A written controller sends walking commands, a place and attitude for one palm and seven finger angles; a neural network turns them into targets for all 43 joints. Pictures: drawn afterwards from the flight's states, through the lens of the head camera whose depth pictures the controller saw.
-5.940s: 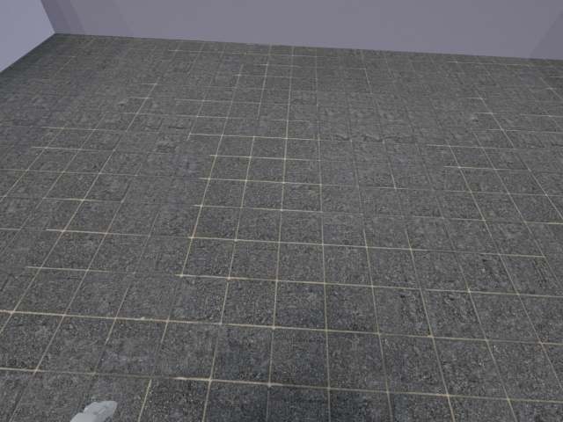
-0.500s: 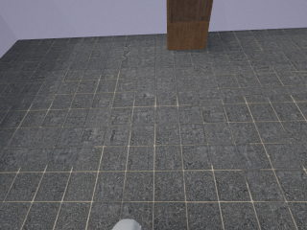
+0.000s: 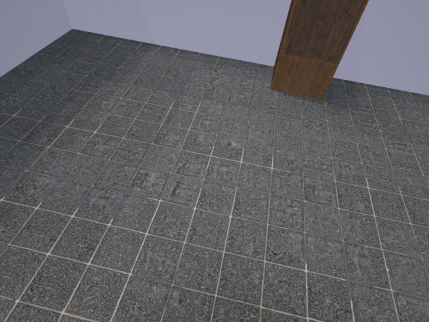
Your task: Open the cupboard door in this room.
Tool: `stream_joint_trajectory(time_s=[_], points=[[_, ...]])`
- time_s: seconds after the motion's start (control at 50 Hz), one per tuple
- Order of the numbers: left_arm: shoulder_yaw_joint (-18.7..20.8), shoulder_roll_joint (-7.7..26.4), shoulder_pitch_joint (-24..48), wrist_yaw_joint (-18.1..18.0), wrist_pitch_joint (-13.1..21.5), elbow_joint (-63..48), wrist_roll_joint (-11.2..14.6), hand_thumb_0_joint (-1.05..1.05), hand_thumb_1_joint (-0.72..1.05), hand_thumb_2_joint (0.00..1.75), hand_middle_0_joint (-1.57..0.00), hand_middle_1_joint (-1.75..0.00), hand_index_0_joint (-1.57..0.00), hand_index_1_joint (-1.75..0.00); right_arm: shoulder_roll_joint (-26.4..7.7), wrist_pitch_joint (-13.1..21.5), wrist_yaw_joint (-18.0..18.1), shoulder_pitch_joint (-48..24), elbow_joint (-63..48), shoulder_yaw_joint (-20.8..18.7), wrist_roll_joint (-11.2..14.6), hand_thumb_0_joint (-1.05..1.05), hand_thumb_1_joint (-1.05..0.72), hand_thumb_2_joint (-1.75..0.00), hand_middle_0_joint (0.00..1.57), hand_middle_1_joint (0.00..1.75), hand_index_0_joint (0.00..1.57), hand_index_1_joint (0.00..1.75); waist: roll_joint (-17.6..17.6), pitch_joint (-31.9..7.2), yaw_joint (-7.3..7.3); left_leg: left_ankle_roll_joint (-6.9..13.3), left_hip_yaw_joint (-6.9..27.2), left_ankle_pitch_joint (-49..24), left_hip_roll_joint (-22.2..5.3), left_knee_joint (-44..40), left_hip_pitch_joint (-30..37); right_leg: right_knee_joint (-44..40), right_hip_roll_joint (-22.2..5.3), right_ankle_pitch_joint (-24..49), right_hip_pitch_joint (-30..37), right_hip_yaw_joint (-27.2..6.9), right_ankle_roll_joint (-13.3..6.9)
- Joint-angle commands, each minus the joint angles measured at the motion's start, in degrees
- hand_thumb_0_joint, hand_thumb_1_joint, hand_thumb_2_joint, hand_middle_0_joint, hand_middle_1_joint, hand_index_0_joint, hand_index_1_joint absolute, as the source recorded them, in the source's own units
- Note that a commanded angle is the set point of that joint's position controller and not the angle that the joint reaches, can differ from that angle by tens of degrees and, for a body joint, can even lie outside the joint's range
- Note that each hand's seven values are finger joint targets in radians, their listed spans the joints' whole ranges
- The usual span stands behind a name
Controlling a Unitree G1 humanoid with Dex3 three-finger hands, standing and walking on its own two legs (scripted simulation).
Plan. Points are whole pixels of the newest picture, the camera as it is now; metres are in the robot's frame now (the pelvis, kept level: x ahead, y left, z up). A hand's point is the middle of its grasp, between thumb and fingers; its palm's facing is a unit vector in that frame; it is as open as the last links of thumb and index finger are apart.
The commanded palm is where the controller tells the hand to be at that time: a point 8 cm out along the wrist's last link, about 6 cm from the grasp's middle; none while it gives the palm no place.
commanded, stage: stand and wait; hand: left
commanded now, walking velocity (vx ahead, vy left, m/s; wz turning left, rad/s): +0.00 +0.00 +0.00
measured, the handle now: out of the picture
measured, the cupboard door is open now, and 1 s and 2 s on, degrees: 0 0 0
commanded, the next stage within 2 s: turn or walk to find it in 0.18 s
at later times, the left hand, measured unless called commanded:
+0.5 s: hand out of the picture +0.03 +0.14 -0.17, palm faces +0.06 -0.98 -0.21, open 7.3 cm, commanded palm none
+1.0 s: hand out of the picture -0.03 +0.15 -0.19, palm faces +0.13 -0.98 -0.18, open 7.4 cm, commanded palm none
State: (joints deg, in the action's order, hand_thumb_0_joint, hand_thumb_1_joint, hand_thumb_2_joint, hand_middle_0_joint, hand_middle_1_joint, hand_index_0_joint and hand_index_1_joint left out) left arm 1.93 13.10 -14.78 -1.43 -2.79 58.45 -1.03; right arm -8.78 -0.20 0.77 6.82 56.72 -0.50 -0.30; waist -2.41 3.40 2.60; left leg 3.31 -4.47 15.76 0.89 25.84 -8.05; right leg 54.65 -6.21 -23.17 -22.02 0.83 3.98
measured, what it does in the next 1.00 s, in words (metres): steps on the spot: right foot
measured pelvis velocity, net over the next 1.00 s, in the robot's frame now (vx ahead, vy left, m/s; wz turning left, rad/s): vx -0.02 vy -0.03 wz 0.08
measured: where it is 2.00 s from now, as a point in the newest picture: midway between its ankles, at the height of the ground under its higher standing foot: outside the picture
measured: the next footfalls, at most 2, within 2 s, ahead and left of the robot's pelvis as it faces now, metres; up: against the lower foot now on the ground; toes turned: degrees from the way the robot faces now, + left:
right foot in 0.16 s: +0.04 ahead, -0.14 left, +0.00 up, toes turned -1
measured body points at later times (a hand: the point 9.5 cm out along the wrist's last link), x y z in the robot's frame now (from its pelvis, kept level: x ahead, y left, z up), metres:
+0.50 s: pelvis +0.00 -0.04 +0.00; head +0.00 -0.04 +0.45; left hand +0.03 +0.19 -0.16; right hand -0.04 -0.26 -0.16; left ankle -0.02 +0.08 -0.74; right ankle +0.01 -0.14 -0.74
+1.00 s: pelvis -0.02 -0.03 -0.01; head -0.01 -0.01 +0.44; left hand -0.03 +0.20 -0.17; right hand +0.00 -0.25 -0.16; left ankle -0.02 +0.08 -0.74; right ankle +0.00 -0.14 -0.74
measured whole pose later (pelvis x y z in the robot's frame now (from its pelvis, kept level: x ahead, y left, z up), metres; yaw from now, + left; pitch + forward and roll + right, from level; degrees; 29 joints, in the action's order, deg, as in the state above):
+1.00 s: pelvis -0.02 -0.03 -0.01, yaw +5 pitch -1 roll +0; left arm 1.9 9.5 -15.0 -1.7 -2.2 63.3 -1.1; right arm -7.8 -0.6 1.4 16.3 62.3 -1.9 -0.9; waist -2.1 1.7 0.6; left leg 1.1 -0.2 15.7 1.1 30.7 -14.5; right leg 32.8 -3.7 -17.3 -15.5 7.2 0.4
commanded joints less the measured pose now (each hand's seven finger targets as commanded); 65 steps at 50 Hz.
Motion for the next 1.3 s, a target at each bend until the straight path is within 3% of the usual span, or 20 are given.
stream_joint_trajectory(time_s=[0.0,0.06,0.1,0.12,0.16,0.18,0.2,0.28,0.38,0.6,0.72,0.78,0.82,0.86,0.9,0.92,0.96,1.02,1.1,1.28], points=[[-0.13,1.53,-1.15,-0.22,0.89,-2.03,0.12,0.0,0.9,0.9,-0.2,-0.3,-0.2,-0.3,-9.91,0.78,0.85,4.5,-0.46,-2.62,-0.53,0.0,-0.9,-0.9,0.2,0.3,0.2,0.3,11.12,-0.47,-2.65,5.75,8.81,-30.56,-14.02,-8.09,-0.42,-8.77,0.6,0.64,2.21,1.82,0.14],[-0.21,1.23,-0.71,-0.3,1.39,-1.56,0.13,0.0,0.9,0.9,-0.2,-0.3,-0.2,-0.3,-9.17,0.82,0.98,5.6,0.54,-2.96,-0.75,0.0,-0.9,-0.9,0.2,0.3,0.2,0.3,10.71,-0.58,-2.61,5.36,10.15,-28.52,-13.87,-6.98,-0.42,-17.05,1.34,1.93,5.5,2.61,-0.27],[-0.3,1.43,-3.31,-0.36,2.05,-0.17,0.1,0.0,0.9,0.9,-0.2,-0.3,-0.2,-0.3,-9.04,0.9,1.02,5.46,1.24,-2.78,-0.48,0.0,-0.9,-0.9,0.2,0.3,0.2,0.3,8.86,-2.03,-1.2,3.2,9.09,-24.43,-12.29,-4.09,-1.3,-26.67,1.45,9.66,10.9,2.93,-0.6],[-0.27,2.33,-4.25,-0.5,2.6,0.68,-0.02,0.0,0.9,0.9,-0.2,-0.3,-0.2,-0.3,-7.84,1.02,0.96,5.95,1.67,-2.54,-0.2,0.0,-0.9,-0.9,0.2,0.3,0.2,0.3,5.57,-2.5,-0.88,0.94,8.35,-19.99,-10.25,-1.75,-3.31,-32.17,0.35,15.87,14.8,1.38,-1.06],[-0.23,5.36,-3.25,-0.74,3.65,1.05,-0.13,0.0,0.9,0.9,-0.2,-0.3,-0.2,-0.3,-4.46,0.9,0.68,7.72,1.88,-1.66,0.28,0.0,-0.9,-0.9,0.2,0.3,0.2,0.3,-3.35,-2.22,-2.54,-2.78,4.58,-4.97,-5.25,-0.43,-6.79,-33.5,-7.82,26.18,15.66,-7.61,-5.3],[-0.08,6.42,-1.74,-0.56,3.59,0.86,0.12,0.0,0.9,0.9,-0.2,-0.3,-0.2,-0.3,-4.56,0.4,0.51,8.35,2.47,-1.63,0.05,0.0,-0.9,-0.9,0.2,0.3,0.2,0.3,-5.0,-0.96,-3.02,-3.47,3.56,0.18,-3.43,-0.59,-5.77,-34.37,-9.89,22.3,11.86,-8.02,-7.66],[0.57,7.21,-0.28,-0.54,3.63,0.46,0.22,0.0,0.9,0.9,-0.2,-0.3,-0.2,-0.3,-4.81,-0.32,0.56,8.98,3.0,-1.73,-0.26,0.0,-0.9,-0.9,0.2,0.3,0.2,0.3,-11.94,-0.35,-3.03,-3.7,2.91,1.78,-3.17,1.36,-4.15,-36.86,-9.72,16.21,8.7,-8.74,-8.95],[0.77,5.8,1.15,-0.69,2.85,-0.03,0.43,0.0,0.9,0.9,-0.2,-0.3,-0.2,-0.3,-4.59,-0.65,0.45,10.97,4.59,-1.6,-0.59,0.0,-0.9,-0.9,0.2,0.3,0.2,0.3,-6.24,1.08,-2.77,-3.4,3.42,-2.03,-3.99,2.21,-3.77,-36.6,-8.7,11.07,6.2,-5.31,-8.85],[0.11,2.85,0.48,-0.71,2.69,1.36,0.94,0.0,0.9,0.9,-0.2,-0.3,-0.2,-0.3,-4.87,0.59,0.65,12.55,6.71,-0.93,-0.54,0.0,-0.9,-0.9,0.2,0.3,0.2,0.3,4.48,-0.68,-1.81,-2.1,7.93,-10.83,-7.62,-5.08,-5.57,-31.18,-2.01,13.28,11.71,0.39,-4.76],[-0.46,1.69,-2.53,-0.89,3.17,4.64,0.82,0.0,0.9,0.9,-0.2,-0.3,-0.2,-0.3,-3.78,0.57,1.11,14.41,8.14,-0.83,-0.28,0.0,-0.9,-0.9,0.2,0.3,0.2,0.3,2.77,1.03,-2.28,-2.71,6.25,-8.76,-6.85,-5.06,-5.39,-33.64,-2.46,13.76,12.14,-0.22,-5.16],[1.06,3.37,-2.69,-1.06,2.26,3.11,0.35,0.0,0.9,0.9,-0.2,-0.3,-0.2,-0.3,-4.0,-0.91,0.65,12.83,5.64,-1.78,-0.54,0.0,-0.9,-0.9,0.2,0.3,0.2,0.3,-1.09,3.82,-2.25,-2.77,5.15,-2.19,-4.48,1.05,-10.36,-36.01,-6.17,1.35,7.18,-1.87,-6.59],[1.67,4.03,-1.42,-1.09,2.09,1.61,-0.02,0.0,0.9,0.9,-0.2,-0.3,-0.2,-0.3,-3.5,-1.4,0.43,13.34,4.65,-2.42,-0.73,0.0,-0.9,-0.9,0.2,0.3,0.2,0.3,-3.82,1.79,-3.03,-2.91,3.48,1.06,-3.54,7.05,-8.05,-38.58,-9.6,-3.97,3.08,-4.04,-8.61],[1.63,3.57,-0.05,-1.04,2.13,1.03,-0.17,0.0,0.9,0.9,-0.2,-0.3,-0.2,-0.3,-2.96,-1.37,0.37,14.25,4.9,-2.49,-0.8,0.0,-0.9,-0.9,0.2,0.3,0.2,0.3,-3.67,1.18,-3.68,-2.81,3.94,1.34,-3.82,7.32,-5.42,-38.38,-9.3,-5.25,0.06,-3.33,-8.54],[1.43,2.42,1.04,-0.94,1.98,0.66,-0.15,0.0,0.9,0.9,-0.2,-0.3,-0.2,-0.3,-3.21,-0.87,0.29,15.18,4.86,-2.29,-0.93,0.0,-0.9,-0.9,0.2,0.3,0.2,0.3,1.45,1.61,-4.14,-1.85,8.3,0.92,-5.52,1.06,-6.62,-33.22,-5.25,-4.24,-0.1,0.23,-6.44],[0.97,0.15,0.32,-0.68,1.85,0.67,0.25,0.0,0.9,0.9,-0.2,-0.3,-0.2,-0.3,-5.73,-0.03,0.58,13.56,4.18,-2.25,-1.03,0.0,-0.9,-0.9,0.2,0.3,0.2,0.3,12.51,3.03,-3.25,0.31,18.58,5.11,-10.77,-10.17,-13.11,-24.39,1.13,1.65,4.51,4.93,-3.53],[0.63,-0.72,-0.99,-0.59,1.88,1.15,0.11,0.0,0.9,0.9,-0.2,-0.3,-0.2,-0.3,-6.83,0.4,0.93,11.87,3.69,-2.3,-0.87,0.0,-0.9,-0.9,0.2,0.3,0.2,0.3,14.43,2.33,-2.22,2.11,22.58,4.62,-12.99,-13.39,-14.1,-20.98,2.42,4.57,6.95,5.1,-3.07],[0.18,-1.02,-3.29,-0.39,1.98,2.47,-0.04,0.0,0.9,0.9,-0.2,-0.3,-0.2,-0.3,-7.11,0.97,1.43,9.86,3.12,-2.23,-0.58,0.0,-0.9,-0.9,0.2,0.3,0.2,0.3,13.01,0.59,-0.96,3.61,21.72,-1.09,-13.2,-12.97,-13.13,-19.96,2.02,4.72,9.35,3.52,-3.2],[-0.35,-0.51,-5.52,-0.37,2.74,4.15,0.11,0.0,0.9,0.9,-0.2,-0.3,-0.2,-0.3,-6.28,1.45,1.55,9.54,3.7,-1.75,-0.32,0.0,-0.9,-0.9,0.2,0.3,0.2,0.3,9.5,-2.25,-0.26,1.74,15.93,-9.52,-9.51,-7.5,-9.5,-28.71,0.71,11.82,13.16,1.78,-3.15],[-0.42,1.18,-4.25,-0.59,3.79,4.52,0.44,0.0,0.9,0.9,-0.2,-0.3,-0.2,-0.3,-4.63,1.27,1.28,12.16,4.85,-1.41,-0.18,0.0,-0.9,-0.9,0.2,0.3,0.2,0.3,-0.5,-3.31,-2.24,-1.97,9.55,-12.24,-5.54,-2.79,-6.06,-32.2,-3.12,18.21,13.39,-1.72,-5.24],[0.79,3.54,-2.66,-0.95,2.86,2.92,0.44,0.0,0.9,0.9,-0.2,-0.3,-0.2,-0.3,-5.11,0.18,0.76,11.31,4.69,-1.26,-0.47,0.0,-0.9,-0.9,0.2,0.3,0.2,0.3,-1.05,0.64,-1.97,-2.83,7.56,-10.06,-4.2,0.37,-10.02,-33.35,-5.61,11.48,11.96,-1.53,-6.47]])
